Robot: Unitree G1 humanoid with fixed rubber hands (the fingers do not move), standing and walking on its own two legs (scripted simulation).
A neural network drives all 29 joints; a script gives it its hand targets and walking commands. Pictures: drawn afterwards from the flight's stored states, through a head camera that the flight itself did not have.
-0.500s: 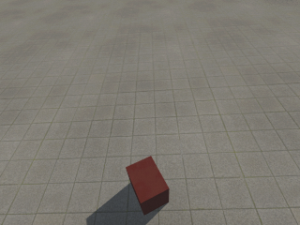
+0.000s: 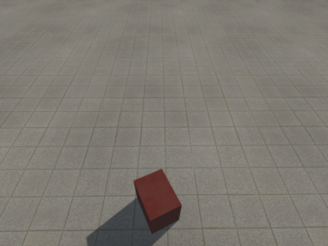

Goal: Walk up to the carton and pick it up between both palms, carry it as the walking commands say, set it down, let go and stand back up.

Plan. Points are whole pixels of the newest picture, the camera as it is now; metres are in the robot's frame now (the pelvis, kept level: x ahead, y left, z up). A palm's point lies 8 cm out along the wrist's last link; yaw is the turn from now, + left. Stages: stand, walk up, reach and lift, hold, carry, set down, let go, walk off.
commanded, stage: walk up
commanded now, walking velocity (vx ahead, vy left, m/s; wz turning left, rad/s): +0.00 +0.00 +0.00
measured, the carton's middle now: (156, 200) +0.52 +0.05 -0.66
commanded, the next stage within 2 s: none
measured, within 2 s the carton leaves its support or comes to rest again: neither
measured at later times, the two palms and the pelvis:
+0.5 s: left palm out of the picture -0.01 +0.19 -0.15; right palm out of the picture -0.04 -0.23 -0.14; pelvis +0.01 -0.02 +0.00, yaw -2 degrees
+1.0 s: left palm out of the picture -0.02 +0.20 -0.14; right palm out of the picture +0.05 -0.30 -0.14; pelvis +0.04 -0.05 +0.00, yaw +7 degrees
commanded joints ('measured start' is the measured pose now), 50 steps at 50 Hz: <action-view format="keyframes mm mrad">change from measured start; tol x16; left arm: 1 149 14 -7 16 -5 -33 7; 40 132 73 41 -26 24 -63 -23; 46 480 91 37 19 19 -95 12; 50 272 125 12 -23 22 -113 22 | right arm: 1 44 -170 -37 -16 9 1 -3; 35 189 -38 -1 104 15 -41 -9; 40 309 -229 -77 79 -7 10 -16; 45 -72 -147 -66 -87 -2 6 8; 50 -57 -97 -61 -129 -16 -17 59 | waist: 1 34 109 17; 6 11 -174 124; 24 12 54 55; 39 -52 -136 83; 41 13 187 54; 44 128 157 76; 47 156 -278 105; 50 70 -96 80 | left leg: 1 68 175 -241 -232 -312 86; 8 157 11 -48 -46 -33 -33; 37 207 82 -98 -123 87 -16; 41 -19 343 -560 -297 -712 125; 44 -361 200 -321 -197 -600 14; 46 -507 -47 -28 274 -495 -81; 47 -522 -1 7 570 -418 -77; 50 -404 54 -42 666 -221 -75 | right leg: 1 49 23 -53 -284 112 -16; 5 -4 -197 272 -563 -22 -97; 37 58 -77 57 -402 307 -26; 39 -173 -18 -97 -209 -144 23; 42 -48 -61 1 136 -123 6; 45 266 -59 -35 -431 -152 -53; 46 286 -245 196 -633 -299 -94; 50 102 -359 248 -613 -179 -161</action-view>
